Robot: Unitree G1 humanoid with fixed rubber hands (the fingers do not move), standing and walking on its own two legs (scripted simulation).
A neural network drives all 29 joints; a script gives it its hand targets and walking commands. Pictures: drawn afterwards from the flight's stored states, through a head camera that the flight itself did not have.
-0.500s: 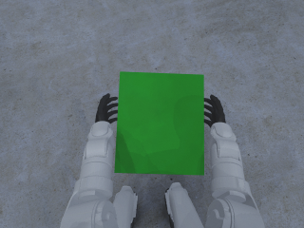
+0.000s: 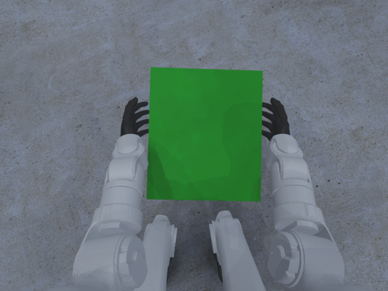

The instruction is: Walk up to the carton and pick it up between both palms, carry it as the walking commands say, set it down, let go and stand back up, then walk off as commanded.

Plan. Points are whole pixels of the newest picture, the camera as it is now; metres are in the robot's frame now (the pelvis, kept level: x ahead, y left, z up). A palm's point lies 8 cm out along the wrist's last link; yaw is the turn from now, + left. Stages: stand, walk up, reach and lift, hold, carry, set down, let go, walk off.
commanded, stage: set down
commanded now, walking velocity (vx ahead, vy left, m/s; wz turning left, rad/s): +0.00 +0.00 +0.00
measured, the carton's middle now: (202, 137) +0.46 -0.04 -0.17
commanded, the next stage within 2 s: none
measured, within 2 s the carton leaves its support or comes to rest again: neither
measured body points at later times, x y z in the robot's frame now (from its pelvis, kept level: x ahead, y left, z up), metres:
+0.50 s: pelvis -0.02 +0.00 -0.07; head +0.24 -0.03 +0.29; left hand +0.47 +0.11 -0.16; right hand +0.45 -0.20 -0.17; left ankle +0.07 +0.13 -0.55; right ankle +0.08 -0.12 -0.55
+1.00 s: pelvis -0.03 +0.00 -0.13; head +0.28 -0.04 +0.19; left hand +0.49 +0.11 -0.25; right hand +0.48 -0.21 -0.26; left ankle +0.07 +0.13 -0.55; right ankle +0.08 -0.12 -0.55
